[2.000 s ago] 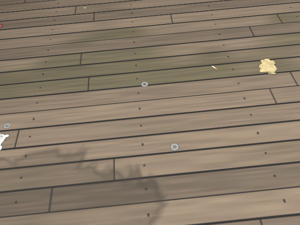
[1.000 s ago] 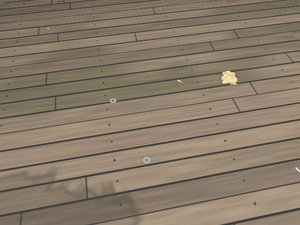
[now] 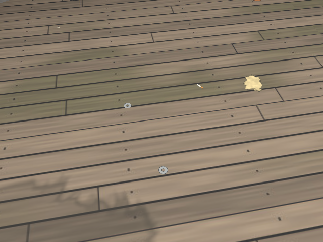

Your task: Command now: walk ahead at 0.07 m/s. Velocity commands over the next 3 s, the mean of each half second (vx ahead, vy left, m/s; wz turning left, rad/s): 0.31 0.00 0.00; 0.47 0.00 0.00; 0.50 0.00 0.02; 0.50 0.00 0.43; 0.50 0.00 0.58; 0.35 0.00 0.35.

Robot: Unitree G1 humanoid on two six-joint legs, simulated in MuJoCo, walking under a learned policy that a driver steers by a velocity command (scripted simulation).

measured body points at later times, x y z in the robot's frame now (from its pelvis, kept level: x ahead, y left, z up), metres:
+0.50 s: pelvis +0.14 +0.03 +0.01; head +0.16 +0.04 +0.46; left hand +0.30 +0.27 -0.12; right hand +0.02 -0.19 -0.13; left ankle +0.01 +0.13 -0.74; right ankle +0.27 -0.12 -0.68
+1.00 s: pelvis +0.43 -0.02 +0.01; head +0.44 -0.02 +0.46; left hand +0.41 +0.24 -0.13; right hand +0.59 -0.28 -0.10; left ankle +0.59 +0.16 -0.67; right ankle +0.38 -0.10 -0.74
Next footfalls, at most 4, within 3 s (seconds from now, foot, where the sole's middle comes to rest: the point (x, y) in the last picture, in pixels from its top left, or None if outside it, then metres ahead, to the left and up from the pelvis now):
0.66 right None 0.42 -0.10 -0.77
1.22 left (139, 190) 0.74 0.13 -0.77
1.74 right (184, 137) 1.04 -0.09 -0.77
2.28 left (122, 113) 1.22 0.25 -0.77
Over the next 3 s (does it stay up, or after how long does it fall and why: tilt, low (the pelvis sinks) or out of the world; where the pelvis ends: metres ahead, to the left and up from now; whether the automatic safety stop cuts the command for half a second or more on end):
stays up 1.43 0.25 0.00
